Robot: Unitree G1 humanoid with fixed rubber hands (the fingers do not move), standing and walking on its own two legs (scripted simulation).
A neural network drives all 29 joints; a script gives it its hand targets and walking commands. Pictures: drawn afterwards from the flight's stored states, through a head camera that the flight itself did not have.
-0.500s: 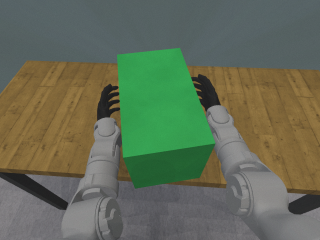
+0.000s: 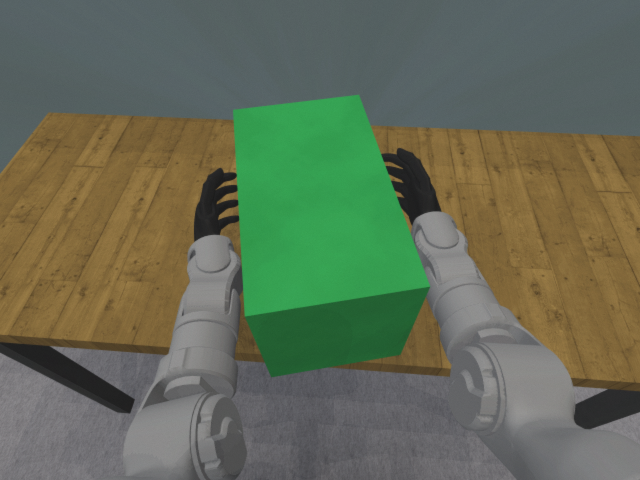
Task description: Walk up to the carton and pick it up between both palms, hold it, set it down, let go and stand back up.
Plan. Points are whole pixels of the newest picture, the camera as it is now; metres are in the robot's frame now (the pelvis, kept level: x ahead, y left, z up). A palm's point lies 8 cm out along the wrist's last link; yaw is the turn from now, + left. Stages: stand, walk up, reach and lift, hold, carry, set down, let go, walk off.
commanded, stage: reach and lift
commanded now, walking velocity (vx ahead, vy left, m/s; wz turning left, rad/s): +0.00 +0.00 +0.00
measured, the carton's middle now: (316, 231) +0.42 +0.05 +0.04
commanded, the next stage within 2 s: none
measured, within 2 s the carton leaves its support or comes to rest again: neither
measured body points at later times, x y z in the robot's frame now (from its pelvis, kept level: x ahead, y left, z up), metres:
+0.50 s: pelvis -0.01 +0.00 +0.00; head +0.01 +0.00 +0.45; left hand +0.39 +0.19 +0.11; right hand +0.43 -0.08 +0.11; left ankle +0.01 +0.16 -0.74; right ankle +0.01 -0.08 -0.74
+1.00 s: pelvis -0.02 +0.01 +0.00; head -0.04 +0.02 +0.45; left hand +0.37 +0.21 +0.14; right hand +0.41 -0.06 +0.13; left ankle +0.01 +0.16 -0.74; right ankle +0.01 -0.08 -0.74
